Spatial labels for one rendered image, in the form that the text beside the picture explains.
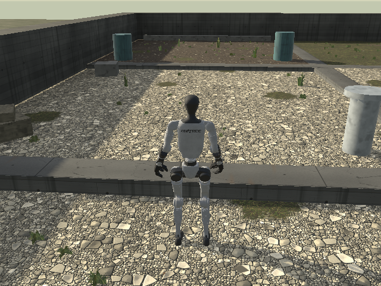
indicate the humanoid robot torso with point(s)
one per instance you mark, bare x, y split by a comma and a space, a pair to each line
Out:
190, 143

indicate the left robot forearm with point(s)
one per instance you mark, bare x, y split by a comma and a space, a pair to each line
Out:
161, 157

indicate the right robot forearm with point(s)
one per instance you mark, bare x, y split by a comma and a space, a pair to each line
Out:
217, 156

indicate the robot left hand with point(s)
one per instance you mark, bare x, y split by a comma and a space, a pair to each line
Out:
157, 168

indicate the robot right shin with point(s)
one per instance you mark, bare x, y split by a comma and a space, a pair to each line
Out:
206, 217

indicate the right robot upper arm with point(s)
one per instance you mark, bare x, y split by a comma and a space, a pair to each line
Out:
209, 126

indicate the left robot upper arm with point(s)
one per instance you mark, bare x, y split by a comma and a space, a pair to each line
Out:
172, 125

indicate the robot right hand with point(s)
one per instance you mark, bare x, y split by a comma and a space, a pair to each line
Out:
214, 165

